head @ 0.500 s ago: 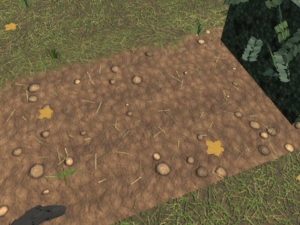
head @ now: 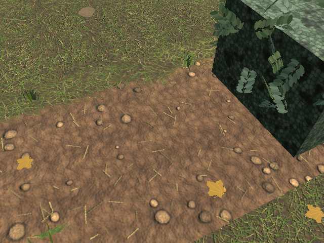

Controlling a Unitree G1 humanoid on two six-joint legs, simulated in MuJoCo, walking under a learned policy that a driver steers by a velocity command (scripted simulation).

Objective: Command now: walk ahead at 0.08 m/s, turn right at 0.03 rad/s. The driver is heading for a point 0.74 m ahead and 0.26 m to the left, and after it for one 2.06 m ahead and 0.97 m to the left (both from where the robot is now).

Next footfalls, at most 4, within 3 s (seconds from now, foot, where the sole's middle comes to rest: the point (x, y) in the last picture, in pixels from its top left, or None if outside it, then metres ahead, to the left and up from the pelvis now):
0.58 left None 0.34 0.22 -0.77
1.10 right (128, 226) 0.58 0.15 -0.77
1.44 left None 0.43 0.34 -0.77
1.84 right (119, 189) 0.75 0.20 -0.77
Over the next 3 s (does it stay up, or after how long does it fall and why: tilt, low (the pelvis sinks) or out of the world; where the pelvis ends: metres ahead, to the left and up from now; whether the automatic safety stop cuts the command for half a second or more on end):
stays up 0.67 0.36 -0.01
